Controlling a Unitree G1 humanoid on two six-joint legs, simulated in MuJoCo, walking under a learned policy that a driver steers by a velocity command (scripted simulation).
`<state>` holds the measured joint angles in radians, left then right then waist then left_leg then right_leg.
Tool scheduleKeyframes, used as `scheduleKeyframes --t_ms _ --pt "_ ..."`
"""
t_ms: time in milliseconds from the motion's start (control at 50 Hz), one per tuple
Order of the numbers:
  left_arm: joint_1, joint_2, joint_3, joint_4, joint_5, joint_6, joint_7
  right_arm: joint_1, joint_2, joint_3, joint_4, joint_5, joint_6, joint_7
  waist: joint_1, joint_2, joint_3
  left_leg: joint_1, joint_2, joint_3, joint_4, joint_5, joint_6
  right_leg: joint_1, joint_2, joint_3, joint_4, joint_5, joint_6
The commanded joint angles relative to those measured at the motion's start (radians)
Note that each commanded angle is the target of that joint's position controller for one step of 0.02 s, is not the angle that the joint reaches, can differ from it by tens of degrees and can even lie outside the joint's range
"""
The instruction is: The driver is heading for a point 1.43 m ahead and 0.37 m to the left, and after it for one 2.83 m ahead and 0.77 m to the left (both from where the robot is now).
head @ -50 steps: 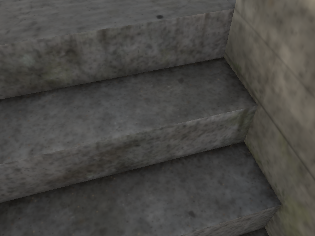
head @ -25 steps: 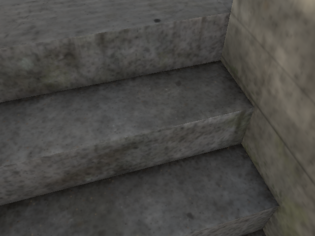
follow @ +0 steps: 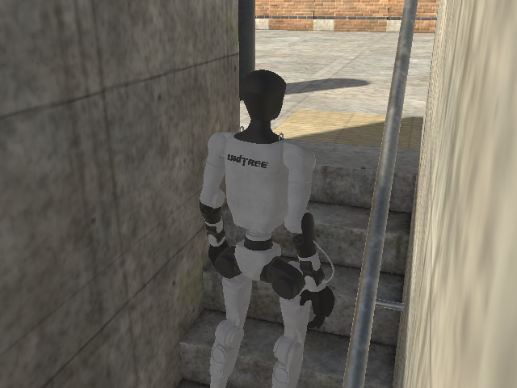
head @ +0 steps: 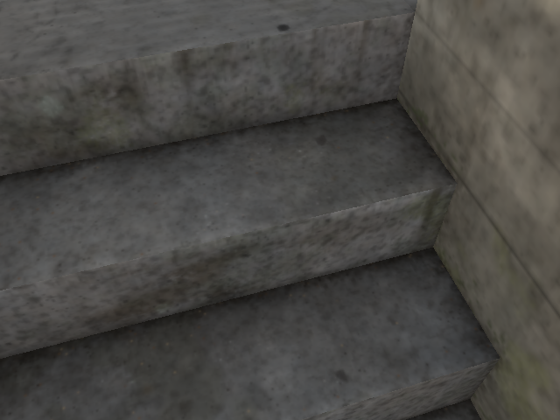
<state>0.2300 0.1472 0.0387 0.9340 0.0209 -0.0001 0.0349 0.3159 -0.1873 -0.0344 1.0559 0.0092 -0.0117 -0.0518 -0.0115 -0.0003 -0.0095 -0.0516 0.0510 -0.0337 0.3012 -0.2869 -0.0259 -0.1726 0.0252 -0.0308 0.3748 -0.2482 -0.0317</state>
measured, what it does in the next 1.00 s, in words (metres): stands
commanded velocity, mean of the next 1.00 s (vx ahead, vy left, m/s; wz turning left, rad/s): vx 0.26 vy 0.07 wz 0.00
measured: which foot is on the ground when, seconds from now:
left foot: down 0.00-1.00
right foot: down 0.00-1.00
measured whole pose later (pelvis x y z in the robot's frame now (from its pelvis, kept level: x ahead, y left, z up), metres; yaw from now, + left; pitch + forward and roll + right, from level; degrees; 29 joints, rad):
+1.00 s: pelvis -0.01 +0.00 +0.00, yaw +0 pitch +2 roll +0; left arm 0.22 0.16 0.04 0.91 0.01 0.00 0.04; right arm 0.33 -0.19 -0.03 1.04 0.01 -0.02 -0.05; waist -0.02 -0.01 -0.02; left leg -0.07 0.05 -0.03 0.33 -0.31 0.00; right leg -0.20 0.02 -0.03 0.42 -0.26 -0.03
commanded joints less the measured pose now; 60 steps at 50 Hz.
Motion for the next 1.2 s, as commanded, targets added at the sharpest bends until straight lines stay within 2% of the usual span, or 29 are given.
scheduleKeyframes --t_ms 20,60,120,140,160,200,280,380,400,440,480,500,520,560,600,620,680,720,740,760,800,940,960,1000,1060,1080,1100,1120,1200 --pt "0.068 0.144 0.045 -0.019 -0.025 -0.013 0.006 0.1 -0.118 -0.024 -0.03 0.001 -0.011 -0.006 -0.017 -0.064 -0.125 0.063 0.011 0.018 0.059 0.214 0.132 0.051 -0.057 0.026 0.023 0.158 -0.042" --pt "-0.034 0.079 0.026 -0.072 -0.029 -0.001 0.013 0.069 -0.12 -0.024 -0.044 0.009 -0.025 0.005 -0.027 0.034 0.048 -0.045 0.052 -0.076 0.005 -0.103 0.205 -0.177 -0.052 0.046 0.032 -0.209 -0.051" --pt "0.002 0.063 0.013 -0.083 -0.028 -0.022 0.016 0.074 -0.136 -0.028 -0.048 0.006 -0.033 0.003 -0.011 0.124 0.1 -0.066 0.101 -0.156 -0.03 -0.031 0.241 -0.241 -0.023 -0.01 0.154 -0.09 -0.027" --pt "0.037 0.027 -0.006 -0.074 -0.004 -0.032 0.009 -0.017 -0.002 0.017 -0.05 0.0 -0.022 -0.009 0.068 0.036 0.125 -0.176 0.007 0.004 0.084 0.419 0.129 -0.059 -0.148 0.122 -0.056 0.457 -0.006" --pt "0.04 0.096 0.011 -0.056 0.007 -0.041 -0.002 0.086 -0.052 -0.003 -0.038 -0.009 -0.013 -0.019 -0.017 -0.059 0.047 -0.098 0.048 -0.032 0.046 0.538 0.092 0.004 -0.128 0.107 0.041 0.702 -0.003" --pt "0.063 0.107 0.018 -0.046 -0.002 -0.023 -0.002 0.123 -0.108 -0.013 -0.016 0.005 -0.012 -0.01 0.002 -0.06 -0.054 -0.076 0.024 0.0 0.078 0.474 0.062 0.126 -0.124 0.098 0.053 0.762 -0.019" --pt "0.042 0.102 0.017 -0.053 0.003 -0.002 0.003 0.104 -0.089 -0.014 -0.015 0.003 -0.005 -0.003 -0.006 -0.033 -0.032 -0.009 0.031 -0.014 0.022 0.434 0.074 0.072 -0.121 0.095 -0.007 0.587 -0.026" --pt "0.018 0.097 0.022 -0.047 0.0 -0.021 -0.003 0.086 -0.098 -0.017 -0.019 -0.006 0.007 -0.012 -0.004 -0.022 -0.033 0.029 0.045 -0.016 -0.013 0.464 0.078 0.038 -0.115 0.084 -0.044 0.498 -0.017" --pt "0.06 0.143 0.044 -0.031 -0.024 -0.011 0.006 0.103 -0.119 -0.025 -0.031 0.001 -0.007 -0.006 -0.017 -0.07 -0.101 0.037 0.013 0.02 0.043 0.15 0.129 0.045 -0.058 0.031 0.005 0.082 -0.042" --pt "-0.046 0.086 0.027 -0.086 -0.03 0.003 0.017 0.062 -0.115 -0.022 -0.051 0.007 -0.026 0.005 -0.027 0.011 0.071 -0.08 0.049 -0.071 -0.009 -0.155 0.198 -0.169 -0.061 0.059 0.007 -0.24 -0.054" --pt "-0.033 0.066 0.017 -0.096 -0.032 -0.011 0.02 0.075 -0.13 -0.027 -0.048 0.005 -0.034 0.004 -0.021 0.09 0.107 -0.082 0.088 -0.139 -0.042 -0.126 0.228 -0.231 -0.037 0.019 0.094 -0.156 -0.04" --pt "0.017 0.015 -0.006 -0.089 -0.001 -0.019 0.014 0.008 -0.011 0.016 -0.034 -0.009 -0.028 0.004 0.061 0.069 0.117 -0.183 0.015 -0.008 0.045 0.281 0.127 -0.049 -0.143 0.117 -0.083 0.324 -0.02" --pt "0.008 0.075 0.005 -0.076 0.016 -0.029 0.005 0.103 -0.045 0.002 -0.02 -0.015 -0.024 -0.001 -0.024 -0.012 0.056 -0.082 0.053 -0.041 -0.007 0.477 0.092 -0.016 -0.122 0.096 0.001 0.566 -0.009" --pt "0.042 0.12 0.024 -0.056 -0.001 -0.03 -0.002 0.103 -0.12 -0.014 -0.02 0.001 -0.015 -0.013 0.001 -0.034 -0.044 -0.038 0.036 -0.009 0.031 0.541 0.063 0.093 -0.115 0.076 0.024 0.723 0.002" --pt "0.032 0.105 0.019 -0.063 0.003 -0.014 0.0 0.106 -0.108 -0.008 -0.011 0.0 -0.019 0.003 0.001 -0.018 -0.068 0.0 0.037 -0.018 0.012 0.46 0.07 0.092 -0.118 0.076 -0.007 0.598 -0.01" --pt "0.074 0.157 0.043 -0.042 -0.023 -0.003 0.008 0.093 -0.123 -0.016 -0.035 0.008 -0.028 0.005 -0.008 -0.075 -0.112 0.006 0.004 0.022 0.059 0.199 0.127 0.089 -0.066 0.035 0.026 0.197 -0.045" --pt "-0.026 0.085 0.023 -0.095 -0.03 0.002 0.016 0.072 -0.12 -0.016 -0.049 0.01 -0.034 0.008 -0.026 0.024 0.089 -0.089 0.047 -0.074 0.01 -0.082 0.207 -0.185 -0.059 0.059 0.014 -0.188 -0.058" --pt "-0.003 0.089 0.022 -0.086 -0.032 -0.017 0.011 0.088 -0.126 -0.025 -0.047 0.016 -0.027 -0.006 -0.023 0.05 0.098 -0.08 0.057 -0.085 0.017 0.069 0.217 -0.194 -0.041 0.027 0.085 -0.052 -0.046" --pt "0.003 0.027 -0.006 -0.089 -0.003 -0.032 0.002 0.029 -0.022 0.015 -0.045 -0.004 -0.018 -0.013 0.029 0.037 0.1 -0.138 0.019 -0.003 0.067 0.48 0.121 -0.055 -0.139 0.113 -0.054 0.493 -0.014" --pt "0.016 0.092 0.011 -0.071 0.004 -0.043 -0.008 0.098 -0.071 -0.004 -0.035 -0.012 -0.011 -0.02 -0.02 -0.013 0.024 -0.059 0.051 -0.03 0.035 0.583 0.089 0.006 -0.12 0.088 0.029 0.702 0.001" --pt "0.05 0.116 0.019 -0.058 -0.003 -0.026 -0.007 0.122 -0.11 -0.011 -0.023 0.002 -0.013 -0.013 -0.005 -0.04 -0.073 -0.042 0.029 -0.002 0.073 0.51 0.062 0.124 -0.12 0.089 0.041 0.781 0.0" --pt "0.029 0.099 0.018 -0.061 0.007 -0.014 -0.002 0.1 -0.103 -0.011 -0.015 -0.012 -0.007 0.002 0.002 -0.016 -0.052 0.034 0.046 -0.02 -0.01 0.454 0.074 0.055 -0.119 0.079 -0.043 0.517 -0.014" --pt "0.058 0.15 0.042 -0.041 -0.023 -0.006 0.006 0.098 -0.121 -0.021 -0.034 0.002 -0.017 0.002 -0.015 -0.074 -0.094 0.04 0.014 0.019 0.042 0.184 0.126 0.046 -0.059 0.031 0.008 0.123 -0.041" --pt "-0.035 0.087 0.024 -0.088 -0.029 0.004 0.015 0.062 -0.12 -0.019 -0.05 0.008 -0.029 0.008 -0.023 0.019 0.067 -0.074 0.048 -0.065 -0.001 -0.113 0.193 -0.16 -0.057 0.053 0.007 -0.217 -0.051" --pt "-0.004 0.07 0.014 -0.093 -0.027 -0.018 0.015 0.073 -0.135 -0.026 -0.05 0.006 -0.035 0.005 -0.012 0.099 0.101 -0.079 0.086 -0.129 -0.023 -0.017 0.227 -0.213 -0.03 0.003 0.114 -0.091 -0.031" --pt "0.018 0.029 -0.009 -0.094 0.004 -0.026 0.009 0.003 -0.012 0.02 -0.043 -0.009 -0.032 0.005 0.058 0.042 0.112 -0.173 0.012 0.003 0.068 0.384 0.119 -0.04 -0.15 0.123 -0.079 0.441 -0.008" --pt "0.011 0.096 0.009 -0.074 0.008 -0.038 -0.003 0.088 -0.057 -0.002 -0.036 -0.008 -0.021 -0.011 -0.024 -0.047 0.051 -0.084 0.057 -0.036 0.022 0.545 0.088 0.001 -0.125 0.102 0.032 0.693 -0.005" --pt "0.038 0.125 0.022 -0.064 -0.001 -0.04 -0.006 0.111 -0.113 -0.011 -0.026 -0.004 -0.018 -0.014 0.0 -0.056 -0.02 -0.057 0.038 -0.006 0.055 0.556 0.069 0.079 -0.121 0.082 0.034 0.794 0.009" --pt "0.029 0.102 0.014 -0.064 0.001 -0.006 -0.002 0.11 -0.093 -0.01 -0.015 0.006 -0.009 -0.001 -0.01 -0.029 -0.056 -0.004 0.034 -0.012 0.018 0.442 0.072 0.091 -0.121 0.09 -0.002 0.603 -0.025"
